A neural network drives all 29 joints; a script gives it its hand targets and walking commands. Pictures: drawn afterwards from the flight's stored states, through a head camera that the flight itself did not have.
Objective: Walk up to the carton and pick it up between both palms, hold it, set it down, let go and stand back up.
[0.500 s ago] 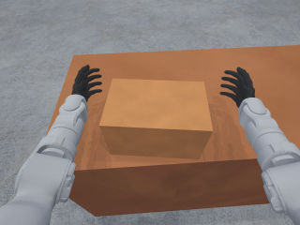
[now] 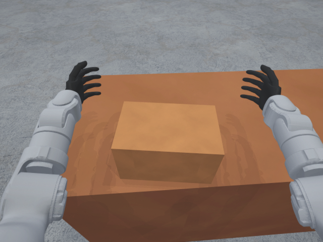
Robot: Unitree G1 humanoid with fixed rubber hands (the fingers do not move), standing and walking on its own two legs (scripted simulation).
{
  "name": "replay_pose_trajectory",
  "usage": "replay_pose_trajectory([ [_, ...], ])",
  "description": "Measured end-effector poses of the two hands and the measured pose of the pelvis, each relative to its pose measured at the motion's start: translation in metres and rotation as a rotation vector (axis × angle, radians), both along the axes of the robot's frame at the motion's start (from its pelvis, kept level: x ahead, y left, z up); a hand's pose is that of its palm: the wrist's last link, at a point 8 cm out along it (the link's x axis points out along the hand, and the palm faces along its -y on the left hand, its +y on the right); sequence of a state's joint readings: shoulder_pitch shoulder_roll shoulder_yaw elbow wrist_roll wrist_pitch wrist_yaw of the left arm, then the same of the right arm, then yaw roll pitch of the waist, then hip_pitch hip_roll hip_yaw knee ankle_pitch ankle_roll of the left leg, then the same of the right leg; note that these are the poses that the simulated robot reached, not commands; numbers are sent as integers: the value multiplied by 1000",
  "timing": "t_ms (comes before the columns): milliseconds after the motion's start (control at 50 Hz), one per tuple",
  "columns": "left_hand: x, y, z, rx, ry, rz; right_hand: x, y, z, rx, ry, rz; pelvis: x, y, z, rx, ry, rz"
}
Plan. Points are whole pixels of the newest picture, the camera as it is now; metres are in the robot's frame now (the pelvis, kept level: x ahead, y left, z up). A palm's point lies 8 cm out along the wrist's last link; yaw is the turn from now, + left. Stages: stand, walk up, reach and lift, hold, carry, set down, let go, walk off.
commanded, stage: set down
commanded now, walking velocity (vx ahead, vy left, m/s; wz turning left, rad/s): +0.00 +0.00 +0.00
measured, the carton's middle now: (167, 142) +0.41 +0.02 +0.02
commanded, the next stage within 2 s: none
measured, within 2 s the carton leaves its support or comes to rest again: neither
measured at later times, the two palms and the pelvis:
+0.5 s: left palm (66, 137) +0.34 +0.25 +0.11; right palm (275, 147) +0.33 -0.23 +0.11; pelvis +0.01 +0.02 +0.00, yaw -1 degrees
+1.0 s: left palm (59, 178) +0.26 +0.25 +0.07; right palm (277, 189) +0.25 -0.22 +0.07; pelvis +0.02 +0.02 +0.01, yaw -2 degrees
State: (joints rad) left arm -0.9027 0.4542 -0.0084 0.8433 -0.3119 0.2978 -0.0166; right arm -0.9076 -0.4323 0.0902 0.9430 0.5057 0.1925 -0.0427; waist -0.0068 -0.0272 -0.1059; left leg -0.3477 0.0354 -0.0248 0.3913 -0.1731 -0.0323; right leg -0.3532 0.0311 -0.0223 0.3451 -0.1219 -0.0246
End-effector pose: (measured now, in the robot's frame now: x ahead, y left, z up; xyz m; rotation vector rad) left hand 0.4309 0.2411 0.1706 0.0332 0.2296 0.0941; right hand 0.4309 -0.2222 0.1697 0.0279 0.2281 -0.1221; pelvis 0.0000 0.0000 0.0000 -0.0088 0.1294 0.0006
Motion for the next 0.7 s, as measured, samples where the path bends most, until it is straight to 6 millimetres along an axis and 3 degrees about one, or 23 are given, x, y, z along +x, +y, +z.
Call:
replay_pose_trajectory([
  [100,-15,4,-9,1,11,-5,-16,-2,-11,-2,1,8,7,3,3,-1,-64,-4],
  [300,-67,11,-60,-20,55,20,-71,0,-64,12,8,-2,15,10,3,-4,-117,-5],
  [540,-95,9,-57,-22,30,17,-106,-7,-64,-3,-8,10,12,16,5,0,-132,-21],
  [700,-122,8,-77,-25,50,27,-138,-5,-80,-7,9,5,14,18,5,1,-147,-28],
])
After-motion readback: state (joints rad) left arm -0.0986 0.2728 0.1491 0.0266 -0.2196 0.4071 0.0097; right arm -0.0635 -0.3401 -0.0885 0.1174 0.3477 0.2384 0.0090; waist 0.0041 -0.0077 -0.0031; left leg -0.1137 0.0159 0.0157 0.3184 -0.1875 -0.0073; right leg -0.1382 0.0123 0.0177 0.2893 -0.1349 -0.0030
